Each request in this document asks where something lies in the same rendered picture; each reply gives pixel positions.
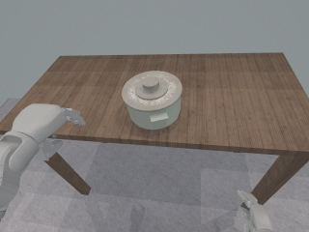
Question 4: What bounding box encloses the robot left hand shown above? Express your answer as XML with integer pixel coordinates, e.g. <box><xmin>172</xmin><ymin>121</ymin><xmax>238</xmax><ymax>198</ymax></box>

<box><xmin>12</xmin><ymin>103</ymin><xmax>86</xmax><ymax>161</ymax></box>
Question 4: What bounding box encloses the pot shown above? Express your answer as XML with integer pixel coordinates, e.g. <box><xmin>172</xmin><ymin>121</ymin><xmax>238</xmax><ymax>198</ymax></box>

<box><xmin>126</xmin><ymin>97</ymin><xmax>181</xmax><ymax>131</ymax></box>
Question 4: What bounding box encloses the left robot forearm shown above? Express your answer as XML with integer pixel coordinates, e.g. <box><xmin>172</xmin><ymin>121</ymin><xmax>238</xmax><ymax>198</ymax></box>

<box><xmin>0</xmin><ymin>130</ymin><xmax>40</xmax><ymax>222</ymax></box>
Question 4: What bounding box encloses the lid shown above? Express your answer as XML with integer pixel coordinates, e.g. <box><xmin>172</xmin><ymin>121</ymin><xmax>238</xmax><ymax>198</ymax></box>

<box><xmin>122</xmin><ymin>71</ymin><xmax>183</xmax><ymax>113</ymax></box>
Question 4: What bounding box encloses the knob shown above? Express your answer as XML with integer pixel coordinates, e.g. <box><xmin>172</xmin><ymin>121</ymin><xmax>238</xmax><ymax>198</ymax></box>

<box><xmin>142</xmin><ymin>75</ymin><xmax>159</xmax><ymax>91</ymax></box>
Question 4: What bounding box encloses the robot right hand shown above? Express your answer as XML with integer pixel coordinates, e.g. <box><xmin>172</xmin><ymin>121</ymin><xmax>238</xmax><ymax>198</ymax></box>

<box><xmin>234</xmin><ymin>189</ymin><xmax>273</xmax><ymax>232</ymax></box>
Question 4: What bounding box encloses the table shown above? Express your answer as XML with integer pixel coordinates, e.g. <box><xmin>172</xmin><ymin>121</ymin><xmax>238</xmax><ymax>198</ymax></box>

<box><xmin>0</xmin><ymin>52</ymin><xmax>309</xmax><ymax>211</ymax></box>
